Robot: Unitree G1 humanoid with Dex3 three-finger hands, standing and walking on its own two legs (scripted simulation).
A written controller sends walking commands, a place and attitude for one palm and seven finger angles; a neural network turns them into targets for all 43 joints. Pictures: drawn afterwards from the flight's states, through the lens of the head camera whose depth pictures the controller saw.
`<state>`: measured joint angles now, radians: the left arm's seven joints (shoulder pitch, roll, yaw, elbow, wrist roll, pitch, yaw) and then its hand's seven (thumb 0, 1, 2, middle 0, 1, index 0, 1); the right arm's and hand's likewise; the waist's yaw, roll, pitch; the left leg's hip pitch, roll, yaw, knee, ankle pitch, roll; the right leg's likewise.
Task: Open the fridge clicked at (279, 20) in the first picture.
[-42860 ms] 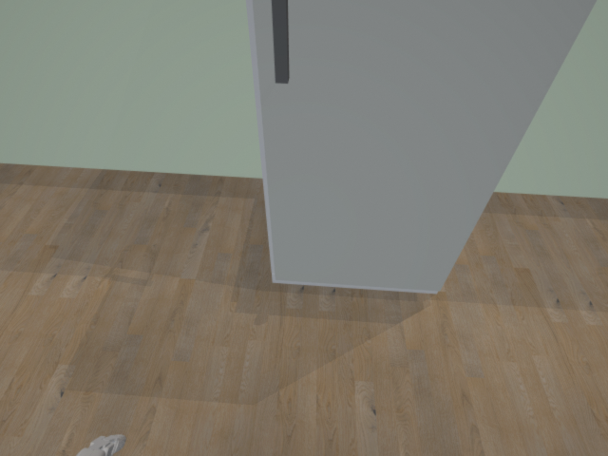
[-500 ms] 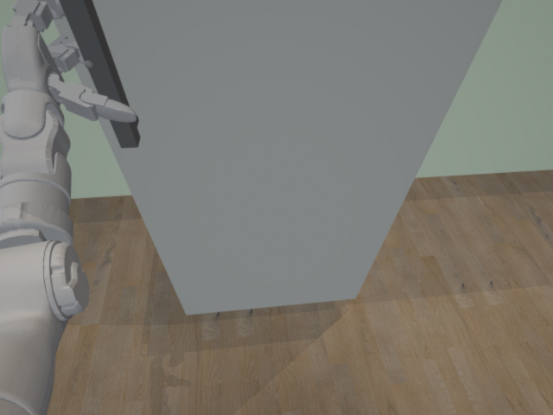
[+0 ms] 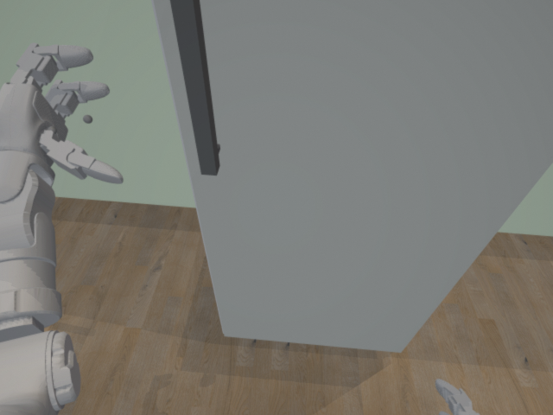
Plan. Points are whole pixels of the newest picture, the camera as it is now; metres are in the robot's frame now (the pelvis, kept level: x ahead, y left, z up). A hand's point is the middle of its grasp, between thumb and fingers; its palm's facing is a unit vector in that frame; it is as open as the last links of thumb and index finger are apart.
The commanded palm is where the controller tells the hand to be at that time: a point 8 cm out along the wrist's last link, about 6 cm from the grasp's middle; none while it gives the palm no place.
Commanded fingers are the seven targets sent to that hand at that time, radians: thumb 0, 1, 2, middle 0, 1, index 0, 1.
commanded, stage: slip the hand off the handle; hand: left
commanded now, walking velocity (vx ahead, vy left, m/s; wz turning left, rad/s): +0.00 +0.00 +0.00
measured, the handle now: (202, 79) +0.47 +0.15 +0.27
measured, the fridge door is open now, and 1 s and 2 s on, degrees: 0 0 0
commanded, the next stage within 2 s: draw the hand back to the body in 1.00 s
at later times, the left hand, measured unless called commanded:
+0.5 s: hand (96, 119) +0.38 +0.26 +0.25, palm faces +0.23 -0.97 -0.06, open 14.7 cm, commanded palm +0.34 +0.31 +0.25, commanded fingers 0.00 -0.55 0.20 -0.25 -1.15 -0.25 -1.15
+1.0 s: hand (75, 128) +0.36 +0.28 +0.25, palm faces +0.26 -0.97 -0.05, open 14.7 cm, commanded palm +0.33 +0.32 +0.25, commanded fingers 0.00 -0.55 0.20 -0.25 -1.15 -0.25 -1.15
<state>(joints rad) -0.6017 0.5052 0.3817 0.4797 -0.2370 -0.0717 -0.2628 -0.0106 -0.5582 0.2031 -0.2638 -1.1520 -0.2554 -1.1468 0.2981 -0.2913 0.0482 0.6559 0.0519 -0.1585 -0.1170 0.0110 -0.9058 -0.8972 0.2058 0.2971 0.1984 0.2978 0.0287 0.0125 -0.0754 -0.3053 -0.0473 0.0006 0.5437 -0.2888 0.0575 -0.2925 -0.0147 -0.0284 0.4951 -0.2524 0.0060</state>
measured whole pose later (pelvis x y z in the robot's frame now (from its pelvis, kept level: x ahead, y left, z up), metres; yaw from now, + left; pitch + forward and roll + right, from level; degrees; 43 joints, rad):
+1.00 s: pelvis -0.01 -0.04 -0.01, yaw -1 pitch +4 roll -1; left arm -0.59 0.63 0.55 0.63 -0.24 -0.07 -0.34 -0.01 -0.56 0.20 -0.26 -1.15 -0.26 -1.15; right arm 0.29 -0.29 0.04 0.65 0.06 -0.10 -0.13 0.01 -0.91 -0.90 0.20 0.30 0.20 0.30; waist 0.00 0.04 -0.08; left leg -0.37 0.01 -0.01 0.61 -0.30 0.01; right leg -0.36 0.04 -0.04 0.56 -0.26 -0.04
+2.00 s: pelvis +0.01 -0.01 +0.01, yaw +0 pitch -2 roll -1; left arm 0.16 0.35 0.38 -0.24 -0.11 -0.03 0.05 0.00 0.01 0.48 -0.24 -0.82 -0.24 -0.82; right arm 0.22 -0.22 0.07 0.68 -0.01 -0.14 -0.08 0.01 -0.90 -0.90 0.21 0.30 0.20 0.30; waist 0.08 0.06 -0.03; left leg -0.14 -0.04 0.00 0.44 -0.27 0.05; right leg -0.13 -0.01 -0.03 0.41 -0.24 0.01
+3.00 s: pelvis -0.01 -0.03 +0.01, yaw +0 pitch -1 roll -1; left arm 0.45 0.36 0.38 -0.36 -0.05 -0.15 0.11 0.02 0.89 0.90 -0.21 -0.30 -0.21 -0.30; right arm 0.19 -0.25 0.01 0.63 -0.01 -0.10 -0.09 0.01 -0.91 -0.90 0.21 0.30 0.20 0.30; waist 0.03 0.05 -0.01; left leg -0.21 -0.01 -0.01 0.48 -0.24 0.02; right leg -0.19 0.02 -0.04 0.40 -0.20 -0.02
